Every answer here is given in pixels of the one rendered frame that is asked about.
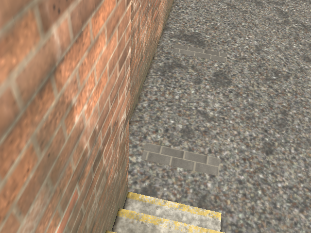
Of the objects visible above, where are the stairs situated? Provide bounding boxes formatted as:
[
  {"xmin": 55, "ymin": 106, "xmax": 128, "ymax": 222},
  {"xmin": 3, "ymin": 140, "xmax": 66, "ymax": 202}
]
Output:
[{"xmin": 105, "ymin": 191, "xmax": 224, "ymax": 233}]

